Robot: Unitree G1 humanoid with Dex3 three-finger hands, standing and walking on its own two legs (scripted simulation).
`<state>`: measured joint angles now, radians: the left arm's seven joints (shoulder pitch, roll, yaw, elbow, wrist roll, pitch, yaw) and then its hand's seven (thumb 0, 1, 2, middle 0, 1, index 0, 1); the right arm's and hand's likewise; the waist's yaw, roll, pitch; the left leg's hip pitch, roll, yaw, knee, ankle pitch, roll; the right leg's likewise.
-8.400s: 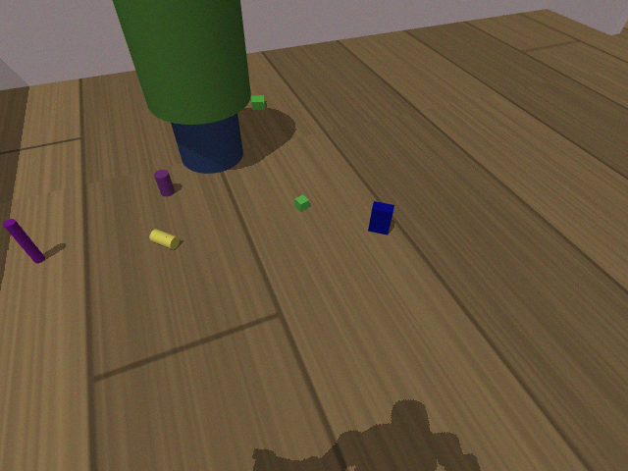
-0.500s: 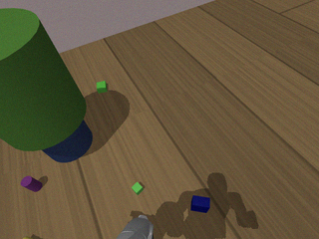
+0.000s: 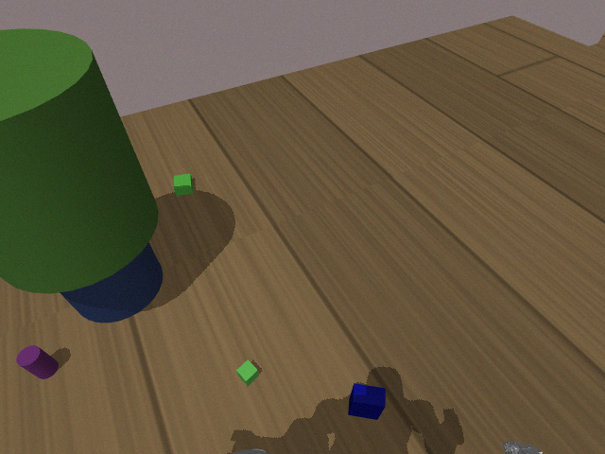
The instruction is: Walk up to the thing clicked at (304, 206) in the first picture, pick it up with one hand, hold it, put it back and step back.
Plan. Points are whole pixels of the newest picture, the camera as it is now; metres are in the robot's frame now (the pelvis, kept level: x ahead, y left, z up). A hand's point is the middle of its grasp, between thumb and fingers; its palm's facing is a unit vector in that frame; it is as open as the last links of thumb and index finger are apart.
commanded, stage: walk up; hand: left
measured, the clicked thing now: (247, 372) +0.48 +0.20 -0.73
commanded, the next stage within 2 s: none
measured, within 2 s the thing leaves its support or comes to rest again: neither
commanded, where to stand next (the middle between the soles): +0.08 +0.00 m, yaw +2 degrees
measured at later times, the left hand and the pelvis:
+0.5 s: hand out of the picture +0.12 +0.25 -0.13, palm faces +0.03 -0.95 -0.32, open 7.4 cm; pelvis +0.03 -0.01 +0.02, yaw +1 degrees
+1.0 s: hand out of the picture +0.12 +0.28 -0.15, palm faces +0.07 -0.94 -0.33, open 7.4 cm; pelvis +0.09 +0.01 +0.01, yaw +3 degrees
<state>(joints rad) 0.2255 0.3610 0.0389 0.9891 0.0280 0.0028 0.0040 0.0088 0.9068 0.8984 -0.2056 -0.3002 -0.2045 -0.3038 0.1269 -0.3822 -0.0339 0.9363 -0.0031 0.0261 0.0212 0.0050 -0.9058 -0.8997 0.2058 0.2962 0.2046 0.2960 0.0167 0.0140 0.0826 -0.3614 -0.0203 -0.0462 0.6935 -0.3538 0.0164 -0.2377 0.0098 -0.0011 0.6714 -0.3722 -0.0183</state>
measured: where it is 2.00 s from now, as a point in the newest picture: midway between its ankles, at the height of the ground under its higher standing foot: outside the picture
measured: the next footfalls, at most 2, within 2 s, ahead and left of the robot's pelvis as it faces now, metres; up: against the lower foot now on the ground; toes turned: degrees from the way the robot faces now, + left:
right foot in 1.30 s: +0.27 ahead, -0.12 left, +0.00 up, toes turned +2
left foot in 1.68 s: +0.02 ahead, +0.11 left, +0.00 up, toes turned +5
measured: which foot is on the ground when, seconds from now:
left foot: down 0.00-1.00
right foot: down 0.00-0.98, up 1.00-1.00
